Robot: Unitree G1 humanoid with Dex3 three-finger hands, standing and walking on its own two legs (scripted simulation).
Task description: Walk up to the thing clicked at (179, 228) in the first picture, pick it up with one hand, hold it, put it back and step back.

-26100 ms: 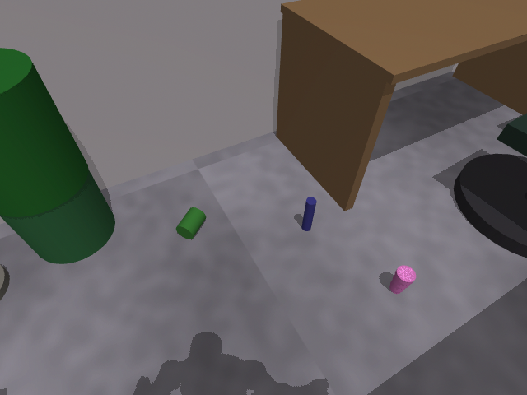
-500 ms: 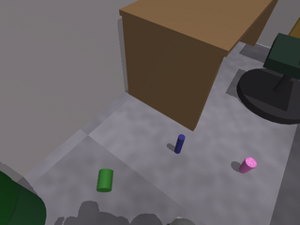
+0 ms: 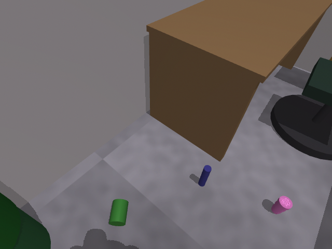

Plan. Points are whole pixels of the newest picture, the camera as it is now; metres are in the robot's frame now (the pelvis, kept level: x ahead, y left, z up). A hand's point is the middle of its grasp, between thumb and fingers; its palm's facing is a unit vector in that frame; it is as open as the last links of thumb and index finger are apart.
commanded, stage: walk up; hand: left
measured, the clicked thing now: (119, 212) +0.44 +0.24 -0.72
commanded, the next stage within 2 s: stand in 1.22 s
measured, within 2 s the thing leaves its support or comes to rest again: neither
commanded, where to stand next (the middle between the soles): +0.07 -0.01 m, yaw +1 degrees
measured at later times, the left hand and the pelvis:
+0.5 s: hand out of the picture +0.12 +0.24 -0.14, palm faces -0.01 -0.94 -0.34, open 7.4 cm; pelvis +0.03 -0.01 +0.02, yaw +0 degrees
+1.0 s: hand out of the picture +0.13 +0.24 -0.14, palm faces -0.04 -0.94 -0.33, open 7.4 cm; pelvis +0.03 -0.01 +0.02, yaw -1 degrees
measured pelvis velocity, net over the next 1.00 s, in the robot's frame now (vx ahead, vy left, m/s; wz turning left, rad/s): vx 0.03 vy -0.01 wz -0.01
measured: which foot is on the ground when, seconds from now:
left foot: down 0.00-1.00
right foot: down 0.00-1.00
